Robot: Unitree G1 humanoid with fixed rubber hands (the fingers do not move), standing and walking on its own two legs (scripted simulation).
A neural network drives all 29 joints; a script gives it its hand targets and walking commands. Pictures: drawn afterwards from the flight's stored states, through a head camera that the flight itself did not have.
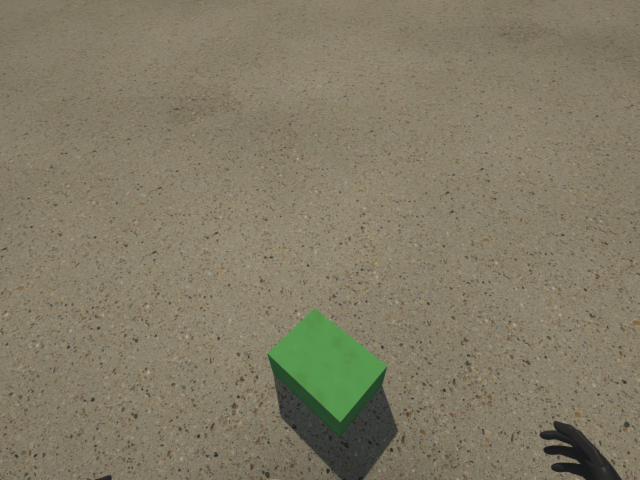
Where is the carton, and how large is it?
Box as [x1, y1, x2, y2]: [267, 308, 386, 436]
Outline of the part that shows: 314,308 267,354 273,373 339,436 381,385 386,365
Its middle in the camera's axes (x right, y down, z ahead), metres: +0.03 +0.38 +1.18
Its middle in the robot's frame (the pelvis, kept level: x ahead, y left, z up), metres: +0.53 +0.03 -0.68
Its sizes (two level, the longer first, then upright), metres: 0.284 0.205 0.151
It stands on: the floor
